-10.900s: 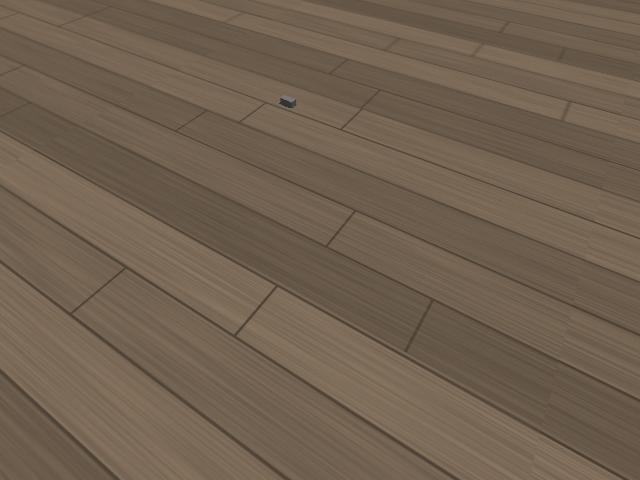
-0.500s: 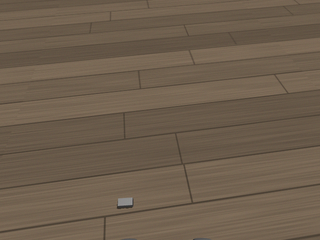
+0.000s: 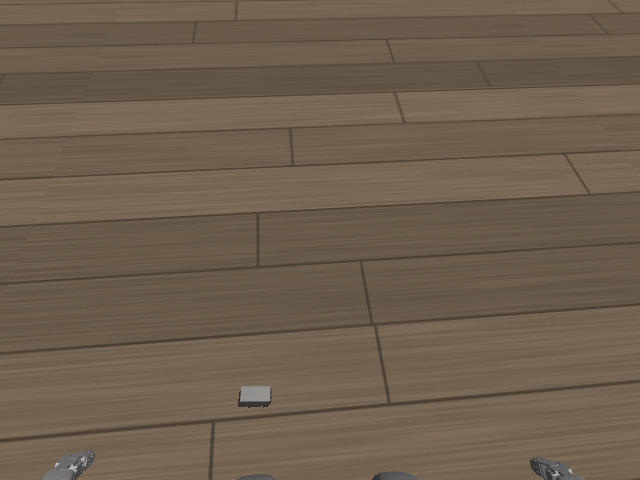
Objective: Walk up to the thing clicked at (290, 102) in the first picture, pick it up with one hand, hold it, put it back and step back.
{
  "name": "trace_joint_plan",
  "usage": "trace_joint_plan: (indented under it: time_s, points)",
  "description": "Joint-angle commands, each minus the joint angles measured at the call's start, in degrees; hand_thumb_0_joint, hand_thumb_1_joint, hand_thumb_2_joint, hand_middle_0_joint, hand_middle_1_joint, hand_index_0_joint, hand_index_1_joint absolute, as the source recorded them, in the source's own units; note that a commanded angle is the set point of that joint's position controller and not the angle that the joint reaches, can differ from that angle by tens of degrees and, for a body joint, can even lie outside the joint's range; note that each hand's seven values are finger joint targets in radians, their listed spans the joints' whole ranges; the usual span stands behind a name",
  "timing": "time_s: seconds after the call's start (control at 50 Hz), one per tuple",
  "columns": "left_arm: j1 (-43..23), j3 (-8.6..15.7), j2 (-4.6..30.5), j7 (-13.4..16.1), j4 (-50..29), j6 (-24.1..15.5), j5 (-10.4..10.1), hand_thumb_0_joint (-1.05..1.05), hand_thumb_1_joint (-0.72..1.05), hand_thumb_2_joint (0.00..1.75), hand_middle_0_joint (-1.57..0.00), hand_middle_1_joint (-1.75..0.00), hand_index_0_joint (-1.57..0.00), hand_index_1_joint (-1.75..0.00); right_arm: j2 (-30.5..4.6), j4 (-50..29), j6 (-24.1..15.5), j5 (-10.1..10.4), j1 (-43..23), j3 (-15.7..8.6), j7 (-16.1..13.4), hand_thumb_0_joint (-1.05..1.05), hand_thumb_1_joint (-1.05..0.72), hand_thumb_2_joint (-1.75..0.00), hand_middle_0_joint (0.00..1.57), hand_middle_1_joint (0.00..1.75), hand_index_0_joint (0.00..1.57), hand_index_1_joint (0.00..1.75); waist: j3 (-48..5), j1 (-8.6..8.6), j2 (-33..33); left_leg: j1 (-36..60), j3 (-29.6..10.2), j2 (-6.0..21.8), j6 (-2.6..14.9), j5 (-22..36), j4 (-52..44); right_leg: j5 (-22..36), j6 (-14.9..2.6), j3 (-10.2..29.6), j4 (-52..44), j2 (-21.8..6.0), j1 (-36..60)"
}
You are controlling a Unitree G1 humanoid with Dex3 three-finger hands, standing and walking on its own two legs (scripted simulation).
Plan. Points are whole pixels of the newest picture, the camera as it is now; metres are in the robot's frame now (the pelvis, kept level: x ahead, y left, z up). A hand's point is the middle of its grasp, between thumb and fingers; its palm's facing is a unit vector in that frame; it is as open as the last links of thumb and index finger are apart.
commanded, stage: walk up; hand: left
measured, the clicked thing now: (256, 395) +0.39 +0.17 -0.75
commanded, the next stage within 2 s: stand in 1.10 s
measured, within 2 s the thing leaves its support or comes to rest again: neither
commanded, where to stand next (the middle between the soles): +0.03 +0.01 m, yaw +1 degrees
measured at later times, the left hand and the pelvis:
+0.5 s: hand out of the picture +0.09 +0.24 -0.14, palm faces -0.03 -0.95 -0.32, open 7.4 cm; pelvis -0.01 +0.00 +0.02, yaw -1 degrees
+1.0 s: hand out of the picture +0.06 +0.25 -0.14, palm faces -0.02 -0.94 -0.35, open 7.4 cm; pelvis +0.00 +0.00 +0.02, yaw -1 degrees
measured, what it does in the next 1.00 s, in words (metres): steps on the spot: right foot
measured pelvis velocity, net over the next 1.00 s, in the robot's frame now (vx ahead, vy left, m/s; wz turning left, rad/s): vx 0.00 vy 0.00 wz -0.01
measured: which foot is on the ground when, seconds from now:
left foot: down 0.00-1.00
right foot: up 0.00-0.02, down 0.04-1.00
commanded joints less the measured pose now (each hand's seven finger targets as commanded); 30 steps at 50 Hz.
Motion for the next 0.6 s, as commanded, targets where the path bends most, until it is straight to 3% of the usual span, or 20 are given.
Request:
trace_joint_plan:
  time_s: [0.0,0.02,0.04,0.06,0.08,0.1,0.12,0.14,0.16,0.24,0.44,0.58]
  points:
    - [3.3,1.7,7.3,0.2,-1.3,-2.4,0.9,0.00,0.90,0.90,-0.20,-0.30,-0.20,-0.30,-13.8,-2.7,-0.6,1.1,-1.4,-2.9,-1.1,0.00,-0.90,-0.90,0.20,0.30,0.20,0.30,-12.6,0.93,6.2,9.8,-10.5,12.0,4.99,35.7,-2.1,17.7,-1.14,-0.7,-20.9,-1.3,7.6]
    - [3.2,2.0,9.7,0.4,-1.2,-2.9,1.4,0.00,0.90,0.90,-0.20,-0.30,-0.20,-0.30,-12.5,-2.7,-0.6,1.8,-1.8,-2.3,-1.0,0.00,-0.90,-0.90,0.20,0.30,0.20,0.30,-14.7,0.79,2.7,6.9,-9.0,9.8,2.56,32.2,-0.5,28.3,-2.46,4.2,-20.1,-4.3,13.2]
    - [3.0,2.2,11.1,0.5,-0.9,-3.2,1.9,0.00,0.90,0.90,-0.20,-0.30,-0.20,-0.30,-11.0,-3.4,-0.7,2.3,-2.8,-1.8,-0.9,0.00,-0.90,-0.90,0.20,0.30,0.20,0.30,-15.5,0.82,-1.7,1.3,-7.8,7.0,0.37,24.8,1.0,36.9,-4.79,11.0,-19.0,-9.7,17.4]
    - [0.2,2.0,12.5,0.4,-1.4,-3.3,1.4,0.00,0.90,0.90,-0.20,-0.30,-0.20,-0.30,-10.0,-2.9,-0.5,2.2,-2.8,-1.4,-0.8,0.00,-0.90,-0.90,0.20,0.30,0.20,0.30,-12.4,0.15,-3.4,0.0,-5.6,3.0,-1.26,10.4,-0.8,34.0,-8.13,15.5,-19.8,-14.5,13.0]
    - [-4.0,1.8,13.9,-0.2,-2.2,-3.1,1.4,0.00,0.90,0.90,-0.20,-0.30,-0.20,-0.30,-10.5,-1.3,0.0,1.8,-0.9,-1.9,-1.0,0.00,-0.90,-0.90,0.20,0.30,0.20,0.30,-10.7,-2.06,-6.5,6.7,-4.7,3.0,-1.23,-2.4,-2.4,31.3,-10.53,15.6,-19.3,-17.2,4.5]
    - [-5.6,1.2,12.1,-0.5,-2.5,-2.8,1.4,0.00,0.90,0.90,-0.20,-0.30,-0.20,-0.30,-10.7,0.3,-0.2,1.5,-0.2,-2.0,-1.0,0.00,-0.90,-0.90,0.20,0.30,0.20,0.30,-8.9,-3.08,-6.4,9.4,-5.7,3.6,-0.73,-0.6,-7.6,28.1,-8.29,12.6,-19.2,-14.8,2.1]
    - [-4.6,0.8,10.4,-0.8,-2.2,-2.6,1.1,0.00,0.90,0.90,-0.20,-0.30,-0.20,-0.30,-11.9,0.6,-0.7,1.2,-1.6,-2.0,-0.7,0.00,-0.90,-0.90,0.20,0.30,0.20,0.30,-8.6,-2.29,-5.1,11.4,-7.9,5.5,-0.07,6.8,-11.4,25.1,-4.56,8.9,-19.2,-11.2,1.2]
    - [-4.6,0.6,9.3,-0.8,-1.7,-2.6,0.8,0.00,0.90,0.90,-0.20,-0.30,-0.20,-0.30,-12.7,0.7,-1.3,1.2,-3.7,-1.9,-0.4,0.00,-0.90,-0.90,0.20,0.30,0.20,0.30,-8.9,-1.20,-4.7,10.6,-9.5,7.3,0.84,14.1,-12.5,25.0,-2.04,5.4,-19.1,-7.6,3.8]
    - [-3.0,0.6,9.0,-0.9,-0.4,-2.6,0.7,0.00,0.90,0.90,-0.20,-0.30,-0.20,-0.30,-12.4,1.0,-1.6,1.3,-5.2,-1.5,-0.2,0.00,-0.90,-0.90,0.20,0.30,0.20,0.30,-9.1,0.09,-5.1,10.4,-9.6,8.1,1.51,17.0,-12.0,24.2,-1.27,4.5,-20.1,-6.6,5.3]
    - [-3.5,0.7,9.1,-0.9,1.4,-2.8,0.6,0.00,0.90,0.90,-0.20,-0.30,-0.20,-0.30,-11.2,3.2,-1.9,1.2,-5.4,-0.6,-0.2,0.00,-0.90,-0.90,0.20,0.30,0.20,0.30,-9.6,0.09,-2.8,11.3,-7.3,7.1,0.00,18.3,-14.9,27.7,-1.35,5.7,-22.6,-7.6,8.8]
    - [-3.6,0.3,7.9,-1.2,5.2,-2.4,1.0,0.00,0.90,0.90,-0.20,-0.30,-0.20,-0.30,-11.0,7.2,-2.1,0.8,-7.1,-0.6,-0.4,0.00,-0.90,-0.90,0.20,0.30,0.20,0.30,-7.5,0.12,2.1,8.7,-8.4,7.9,-0.64,7.7,-21.4,19.0,-0.93,4.8,-27.3,-6.5,9.6]
    - [-3.3,0.4,7.6,-1.4,6.3,-2.3,1.2,0.00,0.90,0.90,-0.20,-0.30,-0.20,-0.30,-11.0,8.1,-2.3,0.7,-7.5,-0.7,-0.4,0.00,-0.90,-0.90,0.20,0.30,0.20,0.30,-7.8,0.16,2.1,8.0,-8.6,8.2,-0.75,6.5,-22.4,18.7,-0.67,4.5,-28.4,-6.6,10.0]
